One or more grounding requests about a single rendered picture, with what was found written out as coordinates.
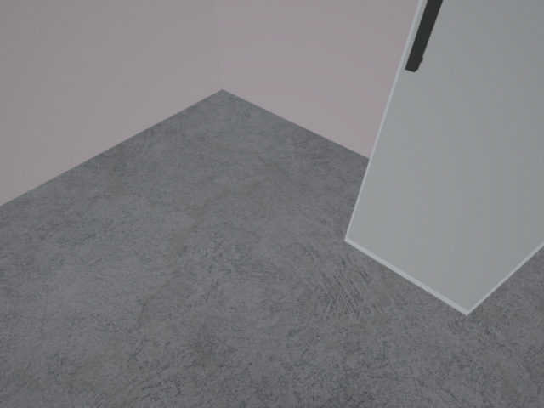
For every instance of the fridge door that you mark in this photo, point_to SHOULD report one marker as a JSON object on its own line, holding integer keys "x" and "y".
{"x": 454, "y": 195}

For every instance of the handle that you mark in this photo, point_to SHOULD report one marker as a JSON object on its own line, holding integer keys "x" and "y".
{"x": 423, "y": 34}

